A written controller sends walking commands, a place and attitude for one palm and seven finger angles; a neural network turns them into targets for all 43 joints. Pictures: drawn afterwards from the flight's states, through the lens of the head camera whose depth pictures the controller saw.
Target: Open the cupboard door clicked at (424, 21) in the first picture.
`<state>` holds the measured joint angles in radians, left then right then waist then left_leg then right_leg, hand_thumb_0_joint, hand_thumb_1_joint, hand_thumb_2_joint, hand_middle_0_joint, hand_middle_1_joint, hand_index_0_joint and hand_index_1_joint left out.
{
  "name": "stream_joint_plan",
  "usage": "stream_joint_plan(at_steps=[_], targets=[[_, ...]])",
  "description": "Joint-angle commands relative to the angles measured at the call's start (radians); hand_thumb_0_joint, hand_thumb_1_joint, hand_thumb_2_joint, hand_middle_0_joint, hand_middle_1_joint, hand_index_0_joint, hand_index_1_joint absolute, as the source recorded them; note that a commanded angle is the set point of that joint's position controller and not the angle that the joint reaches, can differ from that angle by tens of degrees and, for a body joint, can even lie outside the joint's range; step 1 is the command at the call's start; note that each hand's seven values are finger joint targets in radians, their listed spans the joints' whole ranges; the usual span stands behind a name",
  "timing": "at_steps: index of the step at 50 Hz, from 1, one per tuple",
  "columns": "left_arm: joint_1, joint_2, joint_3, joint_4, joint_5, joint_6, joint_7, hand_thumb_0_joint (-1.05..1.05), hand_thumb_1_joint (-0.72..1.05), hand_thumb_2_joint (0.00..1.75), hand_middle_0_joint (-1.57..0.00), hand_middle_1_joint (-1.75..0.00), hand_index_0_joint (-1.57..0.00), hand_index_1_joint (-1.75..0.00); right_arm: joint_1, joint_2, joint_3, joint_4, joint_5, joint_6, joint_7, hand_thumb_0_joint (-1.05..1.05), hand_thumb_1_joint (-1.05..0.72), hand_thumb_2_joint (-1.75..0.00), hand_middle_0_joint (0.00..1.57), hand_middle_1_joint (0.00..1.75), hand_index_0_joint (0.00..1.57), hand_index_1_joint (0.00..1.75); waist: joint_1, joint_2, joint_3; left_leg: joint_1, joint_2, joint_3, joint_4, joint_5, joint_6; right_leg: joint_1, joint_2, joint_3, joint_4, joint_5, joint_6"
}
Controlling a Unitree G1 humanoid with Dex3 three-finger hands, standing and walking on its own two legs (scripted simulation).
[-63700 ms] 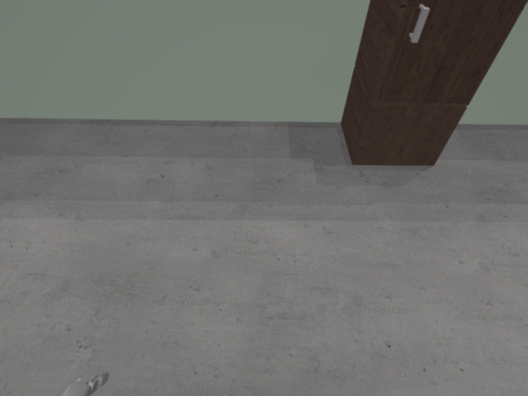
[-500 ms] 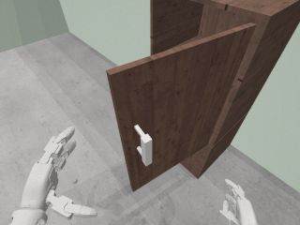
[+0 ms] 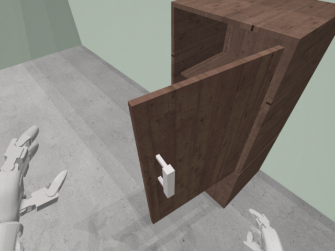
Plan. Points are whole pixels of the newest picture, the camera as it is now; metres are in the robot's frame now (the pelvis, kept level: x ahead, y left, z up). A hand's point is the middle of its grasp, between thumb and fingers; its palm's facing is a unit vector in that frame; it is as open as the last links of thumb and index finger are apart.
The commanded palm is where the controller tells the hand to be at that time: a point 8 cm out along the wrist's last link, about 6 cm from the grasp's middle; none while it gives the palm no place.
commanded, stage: draw the hand back to the body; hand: left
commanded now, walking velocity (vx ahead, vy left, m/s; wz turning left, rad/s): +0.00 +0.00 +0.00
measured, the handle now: (164, 176) +0.30 +0.05 +0.01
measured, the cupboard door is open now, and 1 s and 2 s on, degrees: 80 80 80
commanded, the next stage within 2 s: step back with the hand held close in 0.48 s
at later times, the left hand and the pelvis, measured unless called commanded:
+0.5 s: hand (47, 183) +0.18 +0.24 +0.15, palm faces +0.44 -0.79 -0.42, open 7.4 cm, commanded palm +0.13 +0.28 +0.17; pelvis +0.00 -0.02 +0.01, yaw +0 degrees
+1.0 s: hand (37, 194) +0.16 +0.25 +0.15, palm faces +0.33 -0.78 -0.53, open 7.4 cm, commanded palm +0.10 +0.29 +0.18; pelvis -0.04 -0.01 +0.00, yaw -1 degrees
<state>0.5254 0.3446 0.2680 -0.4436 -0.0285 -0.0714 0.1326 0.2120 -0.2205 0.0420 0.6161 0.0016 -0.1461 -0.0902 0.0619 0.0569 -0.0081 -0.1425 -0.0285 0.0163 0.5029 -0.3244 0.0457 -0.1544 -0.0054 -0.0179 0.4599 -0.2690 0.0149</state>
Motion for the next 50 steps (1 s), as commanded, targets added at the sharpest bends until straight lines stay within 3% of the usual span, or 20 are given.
stream_joint_plan(at_steps=[1,5,8,12,17,23,27,29,30,31,32,34,36,39,40,41,44,45,49,50], targets=[[-0.087,0.174,0.161,-0.205,-0.006,-0.069,0.018,0.0,0.76,0.84,-0.19,-0.3,-0.19,-0.3,-0.125,-0.109,-0.045,-0.147,-0.005,-0.048,-0.005,0.0,-0.9,-0.9,0.2,0.3,0.2,0.3,0.002,0.03,-0.06,-0.001,0.062,-0.036,-0.116,0.402,-0.068,0.076,0.008,-0.023,-0.062,0.214,-0.036],[-0.127,0.221,0.223,-0.21,-0.008,-0.079,0.021,0.0,0.9,0.9,-0.2,-0.3,-0.2,-0.3,-0.131,-0.114,-0.053,-0.132,-0.005,-0.046,-0.002,0.0,-0.9,-0.9,0.2,0.3,0.2,0.3,0.008,0.055,-0.076,0.021,0.062,-0.03,-0.127,0.421,-0.067,0.099,0.011,-0.018,-0.083,0.232,-0.038],[-0.089,0.141,0.159,-0.134,-0.015,-0.068,0.008,0.0,0.9,0.9,-0.2,-0.3,-0.2,-0.3,-0.13,-0.113,-0.055,-0.127,-0.004,-0.037,0.006,0.0,-0.9,-0.9,0.2,0.3,0.2,0.3,-0.002,-0.004,-0.031,0.021,0.061,-0.024,-0.137,0.39,-0.056,0.078,0.012,-0.022,-0.098,0.225,-0.03],[-0.099,0.148,0.157,-0.121,-0.017,-0.068,0.003,0.0,0.9,0.9,-0.2,-0.3,-0.2,-0.3,-0.139,-0.12,-0.064,-0.128,-0.004,-0.023,0.008,0.0,-0.9,-0.9,0.2,0.3,0.2,0.3,-0.001,-0.028,-0.022,0.016,0.056,-0.016,-0.15,0.324,-0.042,0.085,0.011,-0.015,-0.116,0.206,-0.03],[-0.123,0.196,0.187,-0.205,-0.007,-0.084,0.011,0.0,0.9,0.9,-0.2,-0.3,-0.2,-0.3,-0.151,-0.11,-0.062,-0.131,-0.008,-0.034,-0.002,0.0,-0.9,-0.9,0.2,0.3,0.2,0.3,0.007,0.021,-0.096,0.048,0.044,-0.007,-0.143,0.34,-0.035,0.123,0.007,-0.007,-0.113,0.236,-0.032],[-0.115,0.186,0.181,-0.18,-0.008,-0.078,0.012,0.0,0.9,0.9,-0.2,-0.3,-0.2,-0.3,-0.153,-0.105,-0.057,-0.115,-0.008,-0.045,-0.003,0.0,-0.9,-0.9,0.2,0.3,0.2,0.3,0.003,0.044,-0.039,0.045,0.04,-0.002,-0.141,0.336,-0.035,0.099,0.01,-0.002,-0.131,0.24,-0.033],[-0.102,0.164,0.175,-0.111,-0.016,-0.071,0.004,0.0,0.9,0.9,-0.2,-0.3,-0.2,-0.3,-0.156,-0.106,-0.063,-0.111,-0.007,-0.034,-0.003,0.0,-0.9,-0.9,0.2,0.3,0.2,0.3,0.002,-0.025,0.003,0.033,0.044,0.0,-0.148,0.303,-0.029,0.083,0.013,-0.003,-0.144,0.218,-0.028],[-0.106,0.165,0.174,-0.12,-0.016,-0.076,0.0,0.0,0.9,0.9,-0.2,-0.3,-0.2,-0.3,-0.155,-0.109,-0.067,-0.114,-0.006,-0.03,-0.002,0.0,-0.9,-0.9,0.2,0.3,0.2,0.3,0.003,-0.031,-0.022,0.048,0.044,0.005,-0.146,0.302,-0.025,0.088,0.012,0.002,-0.145,0.218,-0.027],[-0.217,0.193,0.172,-0.183,-0.012,-0.084,0.004,0.0,0.9,0.9,-0.2,-0.3,-0.2,-0.3,-0.164,-0.115,-0.064,-0.114,-0.005,-0.035,-0.003,0.0,-0.9,-0.9,0.2,0.3,0.2,0.3,-0.002,0.011,-0.048,0.061,0.039,0.004,-0.144,0.308,-0.025,0.1,0.009,0.006,-0.144,0.227,-0.03],[-0.253,0.311,0.298,-0.18,-0.011,-0.12,0.011,0.0,0.9,0.9,-0.2,-0.3,-0.2,-0.3,-0.147,-0.141,-0.067,-0.144,0.008,-0.019,-0.007,0.0,-0.9,-0.9,0.2,0.3,0.2,0.3,-0.048,-0.019,0.031,-0.013,0.057,-0.034,-0.115,0.238,-0.008,-0.013,-0.027,0.093,-0.184,0.266,-0.029],[-0.15,0.228,0.241,-0.107,-0.008,-0.123,-0.001,0.0,0.9,0.9,-0.2,-0.3,-0.2,-0.3,-0.142,-0.127,-0.068,-0.132,0.0,-0.005,-0.006,0.0,-0.9,-0.9,0.2,0.3,0.2,0.3,-0.05,-0.061,0.005,-0.006,0.055,-0.037,-0.092,0.229,-0.007,-0.012,-0.05,0.097,-0.179,0.294,-0.032],[-0.094,0.201,0.207,-0.116,-0.002,-0.12,-0.007,0.0,0.9,0.9,-0.2,-0.3,-0.2,-0.3,-0.147,-0.131,-0.07,-0.148,-0.001,0.012,0.0,0.0,-0.9,-0.9,0.2,0.3,0.2,0.3,-0.052,-0.078,-0.036,0.008,0.053,-0.023,-0.067,0.269,-0.01,-0.009,-0.064,0.102,-0.163,0.363,-0.033],[-0.053,0.204,0.212,-0.137,-0.002,-0.129,-0.003,0.0,0.9,0.9,-0.2,-0.3,-0.2,-0.3,-0.144,-0.13,-0.071,-0.159,-0.003,0.024,-0.004,0.0,-0.9,-0.9,0.2,0.3,0.2,0.3,-0.049,-0.022,-0.104,0.006,0.065,-0.024,-0.069,0.372,-0.017,0.041,-0.069,0.08,-0.112,0.456,-0.035],[-0.009,0.225,0.231,-0.179,-0.003,-0.124,0.004,0.0,0.9,0.9,-0.2,-0.3,-0.2,-0.3,-0.141,-0.135,-0.08,-0.182,0.002,0.045,-0.003,0.0,-0.9,-0.9,0.2,0.3,0.2,0.3,-0.049,-0.029,-0.177,0.002,0.076,-0.024,-0.052,0.479,-0.022,0.07,-0.063,0.069,-0.062,0.543,-0.03],[0.0,0.242,0.247,-0.194,-0.004,-0.124,0.01,0.0,0.9,0.9,-0.2,-0.3,-0.2,-0.3,-0.15,-0.137,-0.083,-0.185,0.003,0.05,-0.007,0.0,-0.9,-0.9,0.2,0.3,0.2,0.3,-0.044,0.005,-0.185,-0.012,0.079,-0.031,-0.055,0.501,-0.024,0.083,-0.066,0.056,-0.048,0.544,-0.032],[0.016,0.246,0.256,-0.207,-0.006,-0.123,0.012,0.0,0.9,0.9,-0.2,-0.3,-0.2,-0.3,-0.146,-0.127,-0.082,-0.195,0.005,0.056,-0.007,0.0,-0.9,-0.9,0.2,0.3,0.2,0.3,-0.044,-0.025,-0.197,-0.018,0.083,-0.034,-0.055,0.507,-0.026,0.086,-0.061,0.055,-0.035,0.541,-0.03],[0.033,0.265,0.279,-0.231,-0.009,-0.125,0.018,0.0,0.9,0.9,-0.2,-0.3,-0.2,-0.3,-0.146,-0.127,-0.088,-0.21,0.009,0.07,-0.009,0.0,-0.9,-0.9,0.2,0.3,0.2,0.3,-0.046,-0.047,-0.189,-0.057,0.084,-0.039,-0.049,0.484,-0.024,0.072,-0.055,0.061,-0.02,0.531,-0.029],[0.036,0.278,0.294,-0.232,-0.008,-0.127,0.021,0.0,0.9,0.9,-0.2,-0.3,-0.2,-0.3,-0.155,-0.128,-0.091,-0.206,0.007,0.072,-0.014,0.0,-0.9,-0.9,0.2,0.3,0.2,0.3,-0.043,-0.018,-0.184,-0.072,0.085,-0.044,-0.054,0.475,-0.022,0.07,-0.057,0.058,-0.014,0.518,-0.03],[0.041,0.258,0.28,-0.223,-0.008,-0.129,0.026,0.0,0.9,0.9,-0.2,-0.3,-0.2,-0.3,-0.139,-0.133,-0.092,-0.214,0.01,0.072,-0.013,0.0,-0.9,-0.9,0.2,0.3,0.2,0.3,-0.049,-0.026,-0.139,-0.152,0.093,-0.062,-0.078,0.311,-0.012,0.034,-0.042,0.072,-0.022,0.354,-0.024],[0.041,0.261,0.283,-0.223,-0.004,-0.133,0.028,0.0,0.9,0.9,-0.2,-0.3,-0.2,-0.3,-0.147,-0.136,-0.093,-0.21,0.008,0.068,-0.016,0.0,-0.9,-0.9,0.2,0.3,0.2,0.3,-0.045,0.002,-0.128,-0.187,0.098,-0.074,-0.097,0.268,-0.005,0.047,-0.037,0.068,-0.018,0.323,-0.022]])
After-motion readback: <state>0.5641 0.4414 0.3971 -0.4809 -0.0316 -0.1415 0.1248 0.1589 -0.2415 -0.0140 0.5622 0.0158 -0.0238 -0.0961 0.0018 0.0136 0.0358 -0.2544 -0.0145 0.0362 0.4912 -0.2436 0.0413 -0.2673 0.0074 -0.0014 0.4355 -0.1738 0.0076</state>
